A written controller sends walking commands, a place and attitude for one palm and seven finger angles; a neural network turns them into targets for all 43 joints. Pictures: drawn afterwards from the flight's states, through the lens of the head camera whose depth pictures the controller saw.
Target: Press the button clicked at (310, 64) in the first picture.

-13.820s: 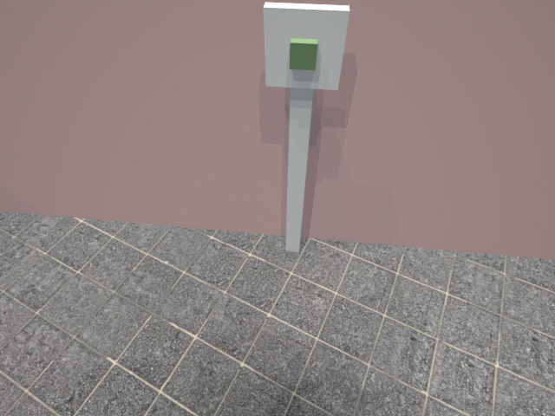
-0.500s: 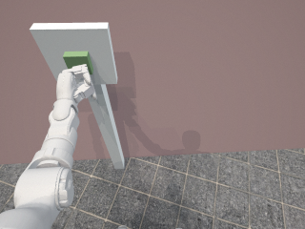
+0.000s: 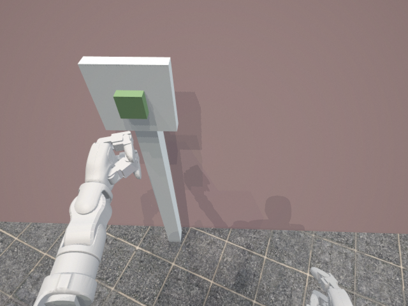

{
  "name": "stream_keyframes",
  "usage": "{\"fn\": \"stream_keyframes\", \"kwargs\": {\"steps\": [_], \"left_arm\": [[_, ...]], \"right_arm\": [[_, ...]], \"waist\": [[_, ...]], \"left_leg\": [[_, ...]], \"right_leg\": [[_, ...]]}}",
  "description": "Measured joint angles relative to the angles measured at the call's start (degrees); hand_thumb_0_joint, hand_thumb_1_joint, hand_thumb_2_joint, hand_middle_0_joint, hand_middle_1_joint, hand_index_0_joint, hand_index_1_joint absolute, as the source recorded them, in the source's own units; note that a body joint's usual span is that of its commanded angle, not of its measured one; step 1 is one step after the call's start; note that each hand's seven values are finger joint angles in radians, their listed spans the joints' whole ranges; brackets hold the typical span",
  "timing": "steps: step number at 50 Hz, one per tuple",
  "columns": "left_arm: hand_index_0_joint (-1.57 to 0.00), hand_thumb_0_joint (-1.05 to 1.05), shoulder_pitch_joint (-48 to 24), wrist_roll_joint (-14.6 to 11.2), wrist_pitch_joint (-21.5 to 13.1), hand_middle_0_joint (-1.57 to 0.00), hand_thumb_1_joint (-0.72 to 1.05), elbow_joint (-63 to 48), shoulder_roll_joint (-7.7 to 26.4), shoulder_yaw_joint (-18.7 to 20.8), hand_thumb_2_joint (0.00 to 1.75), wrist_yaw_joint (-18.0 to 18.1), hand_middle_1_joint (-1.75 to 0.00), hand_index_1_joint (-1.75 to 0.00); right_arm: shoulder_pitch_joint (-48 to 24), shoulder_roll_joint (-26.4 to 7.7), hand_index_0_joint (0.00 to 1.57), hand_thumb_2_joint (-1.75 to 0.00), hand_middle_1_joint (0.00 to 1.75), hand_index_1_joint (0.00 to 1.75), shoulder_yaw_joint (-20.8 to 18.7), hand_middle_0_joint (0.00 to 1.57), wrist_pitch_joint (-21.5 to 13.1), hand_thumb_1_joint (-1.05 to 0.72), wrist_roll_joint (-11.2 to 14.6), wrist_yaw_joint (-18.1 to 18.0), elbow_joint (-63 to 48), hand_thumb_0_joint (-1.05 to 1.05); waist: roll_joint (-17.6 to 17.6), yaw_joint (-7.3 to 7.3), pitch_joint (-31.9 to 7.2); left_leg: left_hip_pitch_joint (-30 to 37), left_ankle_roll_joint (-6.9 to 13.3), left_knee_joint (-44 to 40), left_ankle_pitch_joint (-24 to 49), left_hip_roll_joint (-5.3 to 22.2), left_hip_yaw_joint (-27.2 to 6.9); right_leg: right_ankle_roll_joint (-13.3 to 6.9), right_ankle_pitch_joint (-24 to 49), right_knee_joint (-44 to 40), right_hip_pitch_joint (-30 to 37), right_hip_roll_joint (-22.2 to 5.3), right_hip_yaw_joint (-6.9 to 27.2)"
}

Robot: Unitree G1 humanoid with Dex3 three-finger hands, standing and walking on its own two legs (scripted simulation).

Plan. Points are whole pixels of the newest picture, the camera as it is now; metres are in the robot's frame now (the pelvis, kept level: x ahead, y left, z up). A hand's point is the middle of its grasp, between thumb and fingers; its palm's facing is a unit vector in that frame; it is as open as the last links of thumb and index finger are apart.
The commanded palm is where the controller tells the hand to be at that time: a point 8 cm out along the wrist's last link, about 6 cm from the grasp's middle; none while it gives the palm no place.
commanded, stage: pull the fist back off the button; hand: left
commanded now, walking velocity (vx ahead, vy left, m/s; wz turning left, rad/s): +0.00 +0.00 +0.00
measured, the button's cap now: (132, 103) +0.50 +0.19 +0.14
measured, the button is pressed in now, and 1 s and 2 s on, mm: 0 0 0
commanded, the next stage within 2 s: draw the hand back to the body in 0.08 s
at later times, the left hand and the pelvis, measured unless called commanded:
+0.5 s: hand (111, 175) +0.31 +0.18 +0.13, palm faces +0.04 -1.00 -0.02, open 3.1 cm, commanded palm +0.27 +0.23 +0.13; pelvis +0.00 +0.00 +0.01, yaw -1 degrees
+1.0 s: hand (65, 210) +0.23 +0.22 +0.15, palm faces +0.28 -0.92 -0.27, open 3.1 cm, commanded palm +0.18 +0.26 +0.17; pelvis -0.01 +0.01 +0.02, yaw +0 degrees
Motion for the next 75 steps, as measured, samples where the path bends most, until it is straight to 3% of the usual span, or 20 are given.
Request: {"fn": "stream_keyframes", "kwargs": {"steps": [7, 13, 20, 29, 35, 40, 48, 62, 75], "left_arm": [[-1.31, 0.02, -0.6, 0.5, 2.1, -1.3, 0.9, -0.5, -0.7, -1.6, 0.9, 1.0, -1.5, -1.5], [-1.3, 0.02, -1.6, 0.4, 3.1, -1.3, 0.9, 0.8, 0.4, 0.8, 0.89, 1.1, -1.5, -1.5], [-1.3, 0.02, 6.1, -1.8, 3.2, -1.3, 0.9, -6.6, 2.1, 3.5, 0.89, -1.9, -1.49, -1.5], [-1.3, 0.02, 15.1, -3.5, 8.7, -1.3, 0.9, -18.2, 2.3, 3.2, 0.9, -3.9, -1.5, -1.5], [-1.3, 0.02, 17.1, -4.0, 11.0, -1.3, 0.9, -22.6, 2.6, 3.2, 0.9, -4.1, -1.5, -1.5], [-1.3, 0.02, 21.7, 2.7, 8.5, -1.3, 0.9, -28.4, 4.0, 1.0, 0.89, 4.8, -1.5, -1.5], [-1.31, 0.02, 29.9, 6.8, 6.3, -1.3, 0.9, -35.8, 4.0, -0.1, 0.89, 10.5, -1.49, -1.5], [-1.31, 0.02, 41.3, 7.9, 5.0, -1.3, 0.9, -46.2, 5.6, 4.3, 0.89, 11.8, -1.49, -1.5], [-1.31, 0.02, 47.3, 8.0, 4.4, -1.31, 0.89, -51.9, 6.8, 8.5, 0.89, 12.4, -1.49, -1.5]], "right_arm": [[-1.8, 0.8, 0.2, -0.9, 0.3, 0.3, 1.1, 0.2, -0.1, -0.91, -0.2, -0.5, 0.1, 0.01], [-1.2, 1.4, 0.2, -0.9, 0.3, 0.3, 1.8, 0.21, 0.6, -0.91, -0.4, -0.6, 0.2, 0.01], [1.8, 0.7, 0.2, -0.9, 0.3, 0.3, 1.4, 0.21, 0.5, -0.91, 0.1, -0.5, 0.4, 0.01], [0.4, -0.3, 0.2, -0.9, 0.3, 0.3, 0.9, 0.2, -1.2, -0.91, 0.6, -1.8, 0.1, 0.01], [-2.2, 0.2, 0.2, -0.9, 0.3, 0.3, 1.7, 0.2, -2.8, -0.91, 0.6, -2.6, -0.4, 0.01], [-4.5, 1.2, 0.2, -0.9, 0.3, 0.3, 2.3, 0.2, -3.3, -0.91, -1.1, -2.9, -0.2, 0.01], [-4.0, 2.1, 0.2, -0.9, 0.3, 0.3, 2.7, 0.21, -1.5, -0.9, -2.7, -2.6, 1.6, 0.01], [-2.9, 2.0, 0.2, -0.9, 0.3, 0.3, 1.4, 0.21, -0.1, -0.9, -3.4, -1.5, 2.2, 0.01], [-3.2, 1.7, 0.2, -0.9, 0.3, 0.3, 0.5, 0.21, -0.9, -0.9, -3.3, -1.7, 1.0, 0.01]], "waist": [[-0.1, -0.11, 0.2], [-0.3, -0.59, 0.5], [0.4, -0.09, -0.4], [0.8, 1.21, 0.5], [0.6, 1.89, 1.1], [0.9, 2.14, 3.3], [1.1, 3.29, 5.2], [1.7, 3.37, 4.7], [1.7, 4.72, 4.2]], "left_leg": [[0.9, -0.1, -0.6, 0.5, -0.3, -0.4], [1.6, -0.3, -1.4, 1.0, 0.0, 0.1], [4.5, -0.3, -3.4, 1.4, 0.3, 1.0], [7.3, -0.1, -4.9, 2.5, -0.1, 0.4], [8.3, 0.0, -5.8, 3.5, -0.4, -0.3], [11.7, 0.1, -9.5, 5.3, -0.3, 0.0], [16.6, 0.5, -14.8, 7.3, -0.8, 0.4], [19.5, 1.0, -16.2, 6.4, -1.3, 1.1], [19.1, 0.9, -14.8, 5.3, -1.1, 0.7]], "right_leg": [[-0.1, 0.0, -0.1, 0.9, -0.3, -0.4], [-0.3, 0.6, -0.6, 1.1, 0.0, 0.1], [-0.3, 1.3, -2.5, 3.6, 0.4, 1.1], [0.0, 2.3, -4.4, 6.8, 0.1, 0.5], [0.1, 3.3, -5.6, 8.3, -0.1, -0.2], [0.1, 5.5, -9.7, 11.7, 0.1, 0.2], [0.6, 7.8, -15.3, 16.6, -0.1, 0.7], [1.3, 7.4, -17.3, 19.6, -0.5, 1.5], [1.2, 6.8, -16.9, 19.8, -0.3, 1.1]]}}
